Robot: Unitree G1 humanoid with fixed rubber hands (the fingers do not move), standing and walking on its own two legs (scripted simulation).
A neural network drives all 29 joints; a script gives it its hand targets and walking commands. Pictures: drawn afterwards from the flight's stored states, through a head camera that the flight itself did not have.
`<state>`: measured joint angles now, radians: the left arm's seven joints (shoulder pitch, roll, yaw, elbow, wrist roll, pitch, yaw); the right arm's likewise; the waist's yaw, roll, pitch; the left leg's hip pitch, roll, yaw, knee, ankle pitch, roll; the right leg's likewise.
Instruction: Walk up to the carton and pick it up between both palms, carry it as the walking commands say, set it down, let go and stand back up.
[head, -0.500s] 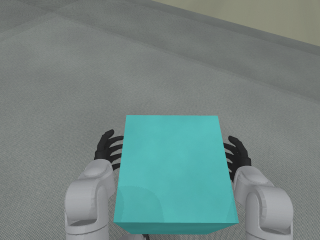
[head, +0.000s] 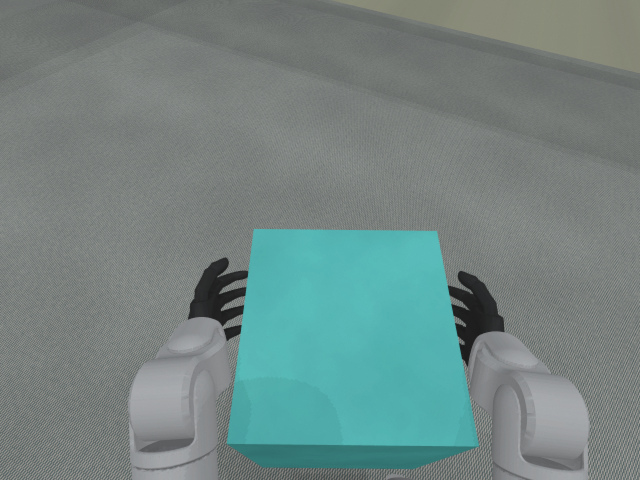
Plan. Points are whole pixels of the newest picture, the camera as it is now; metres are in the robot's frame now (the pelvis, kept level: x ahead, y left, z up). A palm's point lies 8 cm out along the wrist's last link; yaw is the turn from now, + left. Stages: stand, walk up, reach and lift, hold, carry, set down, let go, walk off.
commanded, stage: carry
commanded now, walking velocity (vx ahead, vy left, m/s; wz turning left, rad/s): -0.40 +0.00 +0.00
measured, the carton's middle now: (341, 360) +0.28 +0.01 +0.02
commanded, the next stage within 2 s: none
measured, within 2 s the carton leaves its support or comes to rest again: neither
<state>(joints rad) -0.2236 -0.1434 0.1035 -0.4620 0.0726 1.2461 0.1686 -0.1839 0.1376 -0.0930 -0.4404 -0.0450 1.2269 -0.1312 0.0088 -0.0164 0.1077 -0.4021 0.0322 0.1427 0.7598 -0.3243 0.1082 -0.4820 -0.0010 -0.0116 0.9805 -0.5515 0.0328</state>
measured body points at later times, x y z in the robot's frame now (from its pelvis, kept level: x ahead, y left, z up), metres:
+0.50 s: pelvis -0.28 +0.03 +0.00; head -0.28 +0.05 +0.44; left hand -0.01 +0.18 +0.09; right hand -0.02 -0.11 +0.08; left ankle -0.25 +0.09 -0.63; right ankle -0.24 -0.10 -0.71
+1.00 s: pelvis -0.54 +0.11 -0.01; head -0.55 +0.13 +0.44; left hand -0.27 +0.26 +0.09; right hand -0.28 -0.04 +0.09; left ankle -0.45 +0.15 -0.67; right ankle -0.55 -0.05 -0.71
